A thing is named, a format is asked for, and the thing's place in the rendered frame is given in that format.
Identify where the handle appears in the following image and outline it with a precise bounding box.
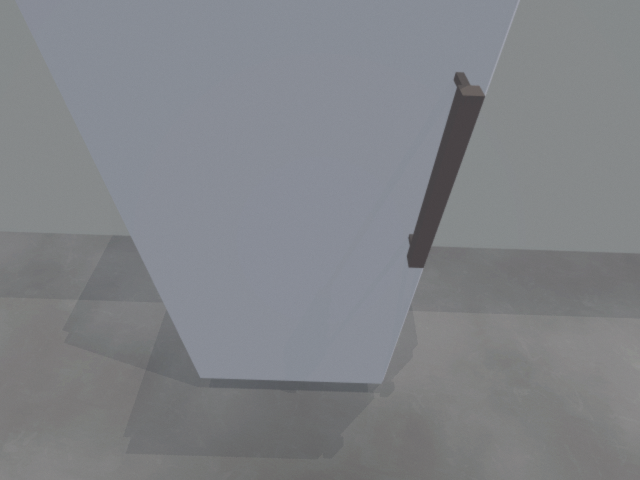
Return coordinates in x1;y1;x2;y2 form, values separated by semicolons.
407;72;485;268

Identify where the fridge door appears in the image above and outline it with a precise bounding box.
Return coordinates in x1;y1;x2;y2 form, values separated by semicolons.
15;0;518;384

